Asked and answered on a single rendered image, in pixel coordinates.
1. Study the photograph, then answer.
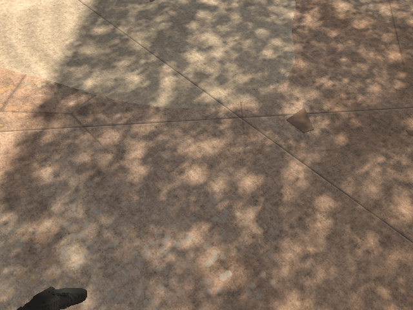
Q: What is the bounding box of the robot left hand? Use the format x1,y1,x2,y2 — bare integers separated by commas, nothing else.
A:
17,287,87,310

